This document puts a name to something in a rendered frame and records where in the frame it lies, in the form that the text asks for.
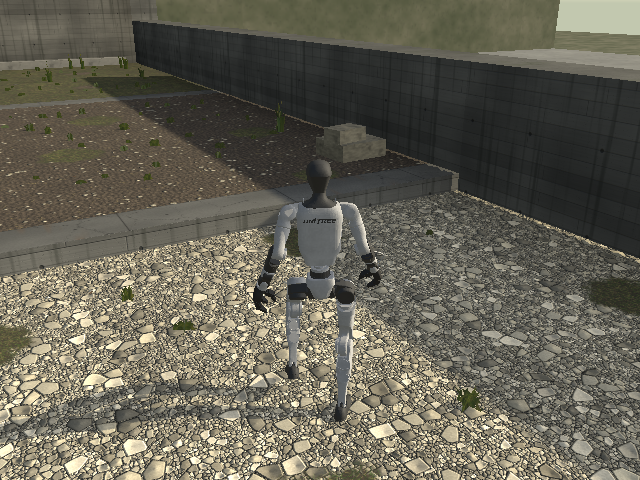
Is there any left robot forearm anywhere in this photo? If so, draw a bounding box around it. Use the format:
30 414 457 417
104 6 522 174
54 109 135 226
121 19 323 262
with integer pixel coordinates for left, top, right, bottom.
256 245 280 291

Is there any left robot thigh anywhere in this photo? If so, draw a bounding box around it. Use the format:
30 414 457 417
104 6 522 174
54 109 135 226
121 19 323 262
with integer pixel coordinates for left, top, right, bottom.
287 277 308 318

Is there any right robot hand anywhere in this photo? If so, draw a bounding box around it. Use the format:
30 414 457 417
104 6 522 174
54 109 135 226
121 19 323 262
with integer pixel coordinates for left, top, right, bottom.
359 268 382 288

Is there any right robot forearm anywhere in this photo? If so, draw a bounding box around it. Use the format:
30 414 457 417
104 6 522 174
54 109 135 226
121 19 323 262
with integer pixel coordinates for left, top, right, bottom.
361 240 380 273

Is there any left robot hand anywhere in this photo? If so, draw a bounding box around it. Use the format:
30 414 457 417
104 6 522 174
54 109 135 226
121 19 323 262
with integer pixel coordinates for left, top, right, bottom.
253 286 276 313

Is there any right robot upper arm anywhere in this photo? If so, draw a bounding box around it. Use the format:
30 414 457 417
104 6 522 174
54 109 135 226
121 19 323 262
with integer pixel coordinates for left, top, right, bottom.
340 202 371 256

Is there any robot left shin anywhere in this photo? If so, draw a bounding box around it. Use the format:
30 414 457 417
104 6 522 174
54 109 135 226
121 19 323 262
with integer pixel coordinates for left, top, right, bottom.
286 302 300 367

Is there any left robot upper arm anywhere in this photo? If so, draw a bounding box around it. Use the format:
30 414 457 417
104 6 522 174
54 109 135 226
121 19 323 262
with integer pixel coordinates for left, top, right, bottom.
271 203 299 261

